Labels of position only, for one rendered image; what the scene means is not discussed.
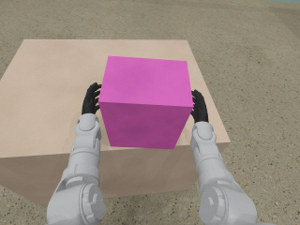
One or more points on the robot right forearm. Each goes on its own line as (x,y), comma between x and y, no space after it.
(208,161)

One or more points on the robot left forearm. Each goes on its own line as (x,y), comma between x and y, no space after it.
(84,155)

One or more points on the pedestal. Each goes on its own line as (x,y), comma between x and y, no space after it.
(41,99)

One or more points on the robot right upper arm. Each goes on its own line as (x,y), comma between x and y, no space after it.
(224,206)

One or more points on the robot left upper arm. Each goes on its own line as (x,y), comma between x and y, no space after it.
(79,205)

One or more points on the right robot hand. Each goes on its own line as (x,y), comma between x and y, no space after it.
(200,113)

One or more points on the left robot hand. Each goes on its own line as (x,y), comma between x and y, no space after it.
(91,99)

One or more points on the carton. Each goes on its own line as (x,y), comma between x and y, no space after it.
(145,102)

